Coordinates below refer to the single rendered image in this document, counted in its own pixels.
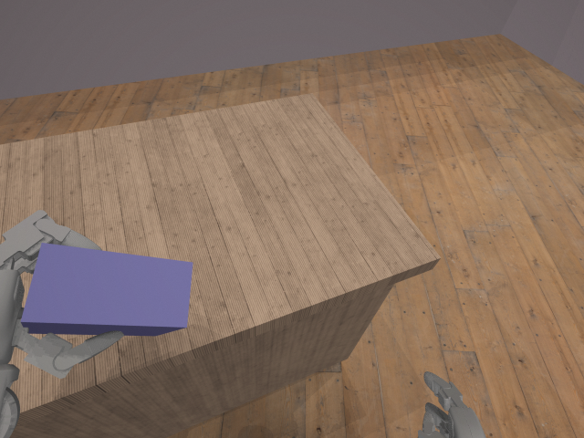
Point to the robot left forearm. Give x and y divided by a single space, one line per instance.
9 403

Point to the robot right hand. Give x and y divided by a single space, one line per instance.
461 421

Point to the sponge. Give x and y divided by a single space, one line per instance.
80 291

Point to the table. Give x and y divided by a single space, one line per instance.
295 244

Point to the robot left hand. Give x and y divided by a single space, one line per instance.
18 254

